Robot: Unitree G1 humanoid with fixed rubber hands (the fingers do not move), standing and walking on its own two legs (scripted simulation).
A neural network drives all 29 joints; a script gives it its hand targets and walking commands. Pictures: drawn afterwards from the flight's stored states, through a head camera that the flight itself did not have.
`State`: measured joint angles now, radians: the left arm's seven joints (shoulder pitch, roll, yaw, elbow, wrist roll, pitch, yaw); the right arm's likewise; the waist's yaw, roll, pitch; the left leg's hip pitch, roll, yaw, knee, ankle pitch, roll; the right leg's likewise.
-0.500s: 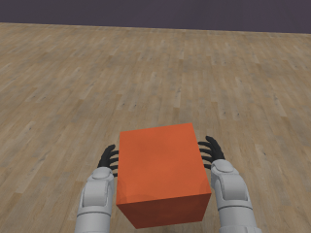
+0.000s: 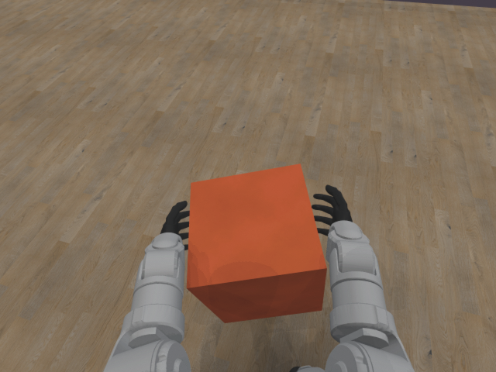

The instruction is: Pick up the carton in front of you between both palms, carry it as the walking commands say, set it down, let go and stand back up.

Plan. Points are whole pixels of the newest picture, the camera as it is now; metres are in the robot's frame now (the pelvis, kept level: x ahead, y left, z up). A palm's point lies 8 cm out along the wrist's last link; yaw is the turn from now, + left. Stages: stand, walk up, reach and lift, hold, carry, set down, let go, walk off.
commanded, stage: set down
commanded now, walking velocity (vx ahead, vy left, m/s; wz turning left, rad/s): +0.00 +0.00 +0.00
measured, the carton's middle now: (259, 249) +0.36 -0.03 -0.08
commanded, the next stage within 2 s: none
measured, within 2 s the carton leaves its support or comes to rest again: neither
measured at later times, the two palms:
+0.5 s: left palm (205, 257) +0.41 +0.10 -0.21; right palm (328, 263) +0.37 -0.19 -0.21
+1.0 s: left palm (217, 262) +0.46 +0.09 -0.36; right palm (319, 267) +0.41 -0.20 -0.34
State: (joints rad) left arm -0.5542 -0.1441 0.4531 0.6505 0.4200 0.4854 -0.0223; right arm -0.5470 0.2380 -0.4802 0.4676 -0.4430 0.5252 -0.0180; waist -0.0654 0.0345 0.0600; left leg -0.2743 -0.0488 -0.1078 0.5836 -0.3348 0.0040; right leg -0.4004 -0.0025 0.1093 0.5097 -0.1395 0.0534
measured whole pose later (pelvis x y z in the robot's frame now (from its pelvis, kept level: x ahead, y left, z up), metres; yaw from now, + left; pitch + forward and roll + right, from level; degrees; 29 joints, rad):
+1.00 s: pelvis -0.06 +0.00 -0.24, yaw +4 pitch +50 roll +2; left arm -1.16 0.09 0.28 0.81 0.15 0.33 0.08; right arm -1.01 0.10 -0.59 0.45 -0.29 0.32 -0.06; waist -0.13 0.08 -0.11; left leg -1.94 -0.16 -0.07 1.68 -0.61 -0.04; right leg -2.06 0.02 0.14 1.55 -0.36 0.11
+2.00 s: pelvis -0.08 +0.00 -0.36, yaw +5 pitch +44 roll -3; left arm -1.65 0.26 -0.01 1.18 0.00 0.24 0.11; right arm -1.37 -0.17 -0.64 0.84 -0.16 0.22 -0.01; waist -0.20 0.05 0.31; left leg -2.19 -0.24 -0.10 2.13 -0.70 -0.07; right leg -2.29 -0.01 0.10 1.96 -0.44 0.12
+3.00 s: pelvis -0.08 -0.02 -0.37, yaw +5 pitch +40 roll -4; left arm -1.68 0.48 -0.21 1.12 -0.16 0.16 0.05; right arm -1.45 -0.32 -0.51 1.10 0.06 0.02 -0.06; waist -0.20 0.02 0.48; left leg -2.18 -0.15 -0.12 2.19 -0.69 -0.08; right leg -2.26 -0.05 0.02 2.03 -0.45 0.07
